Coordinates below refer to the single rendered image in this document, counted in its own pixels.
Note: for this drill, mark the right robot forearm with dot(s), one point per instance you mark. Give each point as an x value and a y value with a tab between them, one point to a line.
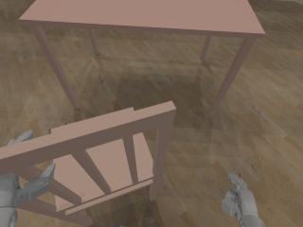
250	221

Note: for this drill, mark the left robot hand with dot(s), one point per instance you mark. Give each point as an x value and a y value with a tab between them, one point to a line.
9	195

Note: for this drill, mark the table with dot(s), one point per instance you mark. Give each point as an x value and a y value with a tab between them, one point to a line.
217	18

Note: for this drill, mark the chair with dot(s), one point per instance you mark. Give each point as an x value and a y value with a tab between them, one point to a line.
96	160

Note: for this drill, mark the right robot hand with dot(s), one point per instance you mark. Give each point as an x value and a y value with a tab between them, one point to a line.
242	203

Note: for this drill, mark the left robot forearm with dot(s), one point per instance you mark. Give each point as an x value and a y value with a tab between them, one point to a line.
8	216

